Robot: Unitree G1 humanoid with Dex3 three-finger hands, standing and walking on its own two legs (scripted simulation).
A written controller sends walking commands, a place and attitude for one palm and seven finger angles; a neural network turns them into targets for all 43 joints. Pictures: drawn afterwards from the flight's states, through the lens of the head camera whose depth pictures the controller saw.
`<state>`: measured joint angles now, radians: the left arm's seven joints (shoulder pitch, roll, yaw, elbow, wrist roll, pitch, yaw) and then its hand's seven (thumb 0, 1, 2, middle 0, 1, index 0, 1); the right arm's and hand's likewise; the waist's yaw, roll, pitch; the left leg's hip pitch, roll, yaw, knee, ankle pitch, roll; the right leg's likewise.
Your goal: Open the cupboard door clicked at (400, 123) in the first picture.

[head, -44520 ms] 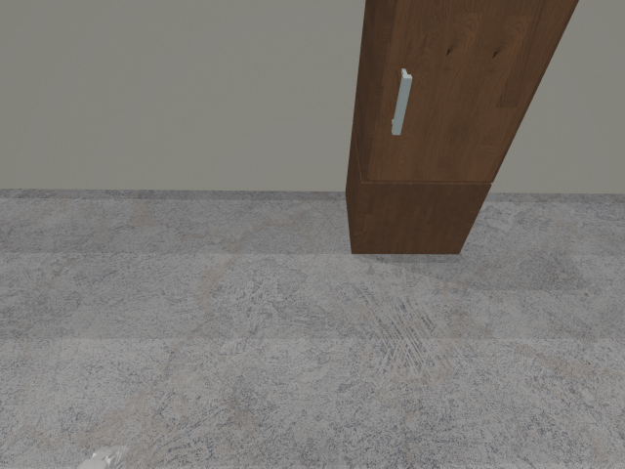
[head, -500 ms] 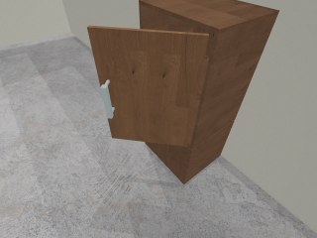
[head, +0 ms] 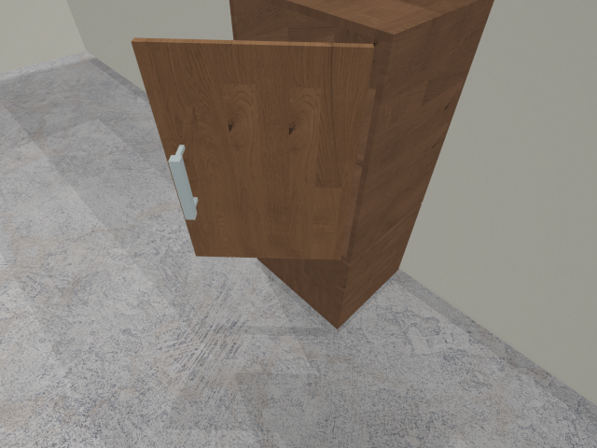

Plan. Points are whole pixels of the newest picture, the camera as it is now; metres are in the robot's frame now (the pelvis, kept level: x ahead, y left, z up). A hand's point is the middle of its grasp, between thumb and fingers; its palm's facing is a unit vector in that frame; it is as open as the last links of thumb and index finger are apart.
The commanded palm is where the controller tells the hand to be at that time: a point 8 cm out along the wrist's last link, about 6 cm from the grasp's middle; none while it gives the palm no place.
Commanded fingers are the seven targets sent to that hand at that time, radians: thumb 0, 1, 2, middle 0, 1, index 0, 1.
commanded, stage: shuffle to correct the standing spot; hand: left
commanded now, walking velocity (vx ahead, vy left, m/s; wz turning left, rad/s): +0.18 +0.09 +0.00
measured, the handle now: (186, 183) +0.66 +0.28 -0.05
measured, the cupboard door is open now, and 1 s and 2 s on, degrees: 44 44 44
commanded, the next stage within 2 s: come to a stop and stand still in 0.64 s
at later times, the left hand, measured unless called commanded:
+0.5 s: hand out of the picture +0.04 +0.25 -0.20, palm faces +0.05 -0.99 -0.16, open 7.4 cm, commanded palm none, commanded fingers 0.00 0.90 0.90 -0.20 -0.30 -0.20 -0.30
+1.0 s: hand out of the picture +0.16 +0.26 -0.19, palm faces +0.06 -0.99 -0.13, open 7.3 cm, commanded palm none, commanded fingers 0.00 0.90 0.90 -0.20 -0.30 -0.20 -0.30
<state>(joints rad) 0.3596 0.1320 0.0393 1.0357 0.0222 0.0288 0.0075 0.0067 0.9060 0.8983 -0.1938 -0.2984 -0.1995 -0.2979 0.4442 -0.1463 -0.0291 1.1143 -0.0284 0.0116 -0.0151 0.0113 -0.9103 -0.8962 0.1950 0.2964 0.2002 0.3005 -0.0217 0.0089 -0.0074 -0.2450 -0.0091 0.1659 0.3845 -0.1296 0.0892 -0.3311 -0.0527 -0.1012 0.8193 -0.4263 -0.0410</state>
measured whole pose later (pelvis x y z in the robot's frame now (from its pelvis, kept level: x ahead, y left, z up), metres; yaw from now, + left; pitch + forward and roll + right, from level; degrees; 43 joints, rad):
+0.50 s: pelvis +0.07 +0.07 -0.02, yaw -1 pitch -1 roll +1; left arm 0.37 0.17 0.06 1.05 0.03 0.01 0.01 0.01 0.90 0.90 -0.20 -0.30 -0.20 -0.30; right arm 0.29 -0.16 -0.05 0.99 -0.03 -0.04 0.00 0.01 -0.92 -0.90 0.19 0.30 0.20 0.30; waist 0.01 -0.06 0.05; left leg -0.36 0.05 0.13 0.60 -0.23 0.02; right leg -0.36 -0.10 -0.06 1.03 -0.50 -0.02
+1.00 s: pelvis +0.17 +0.11 -0.01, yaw +0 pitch -2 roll -1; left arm 0.32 0.12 0.02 1.04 0.02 0.00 0.03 0.01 0.91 0.90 -0.20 -0.30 -0.20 -0.30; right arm 0.26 -0.14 -0.04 1.07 -0.01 -0.01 -0.03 0.02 -0.92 -0.90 0.19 0.30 0.20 0.30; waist 0.01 -0.01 0.07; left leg -0.32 0.06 0.09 0.55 -0.19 0.00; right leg -0.18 -0.05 -0.13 0.54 -0.33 0.01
